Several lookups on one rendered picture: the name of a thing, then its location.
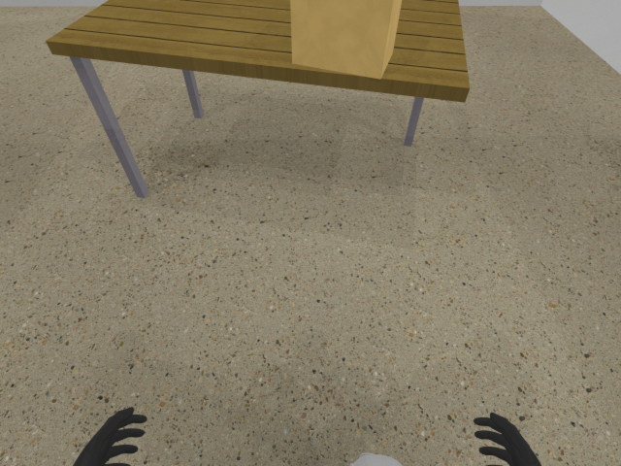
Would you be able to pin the robot right hand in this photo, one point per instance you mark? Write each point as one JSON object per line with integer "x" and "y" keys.
{"x": 516, "y": 453}

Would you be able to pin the table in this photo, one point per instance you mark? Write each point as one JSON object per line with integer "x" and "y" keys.
{"x": 252, "y": 38}

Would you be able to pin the carton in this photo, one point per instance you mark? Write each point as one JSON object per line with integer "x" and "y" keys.
{"x": 349, "y": 36}

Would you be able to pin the robot left hand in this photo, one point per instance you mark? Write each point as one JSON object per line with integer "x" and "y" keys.
{"x": 100, "y": 448}

